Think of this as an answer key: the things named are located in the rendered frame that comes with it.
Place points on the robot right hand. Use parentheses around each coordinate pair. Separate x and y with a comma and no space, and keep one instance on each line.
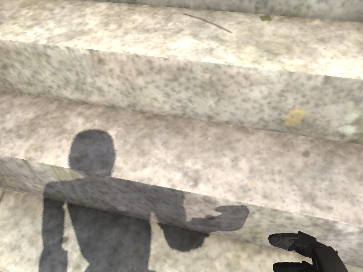
(324,258)

